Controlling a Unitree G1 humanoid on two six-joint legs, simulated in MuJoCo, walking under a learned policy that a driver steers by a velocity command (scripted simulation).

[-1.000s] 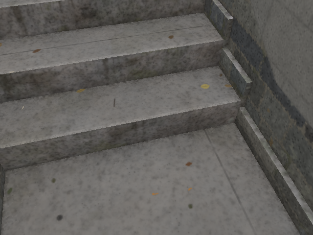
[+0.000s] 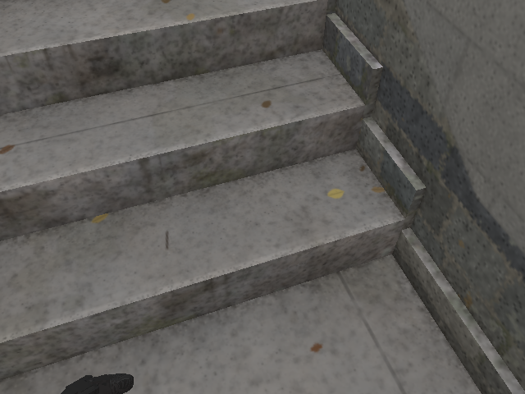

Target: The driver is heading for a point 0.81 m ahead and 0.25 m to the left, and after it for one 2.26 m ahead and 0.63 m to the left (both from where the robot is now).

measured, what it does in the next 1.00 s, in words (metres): walks ahead, turning left: right foot, then left foot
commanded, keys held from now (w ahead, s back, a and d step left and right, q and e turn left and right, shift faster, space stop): w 0.20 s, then w+q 0.26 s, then q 0.40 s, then w+q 0.14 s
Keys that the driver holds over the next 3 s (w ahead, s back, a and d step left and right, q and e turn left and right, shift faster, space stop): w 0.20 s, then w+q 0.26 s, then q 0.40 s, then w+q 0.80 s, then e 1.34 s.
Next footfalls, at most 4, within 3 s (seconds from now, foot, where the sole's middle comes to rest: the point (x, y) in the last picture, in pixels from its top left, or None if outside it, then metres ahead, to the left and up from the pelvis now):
0.08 right None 0.24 -0.14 -0.77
0.62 left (218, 393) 0.50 0.08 -0.77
1.16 right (289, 373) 0.54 -0.10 -0.77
1.70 left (114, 284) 0.73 0.32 -0.60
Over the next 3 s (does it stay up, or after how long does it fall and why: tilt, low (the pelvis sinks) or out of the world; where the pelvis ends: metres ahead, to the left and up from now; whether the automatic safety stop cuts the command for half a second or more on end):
stays up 0.98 0.37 0.31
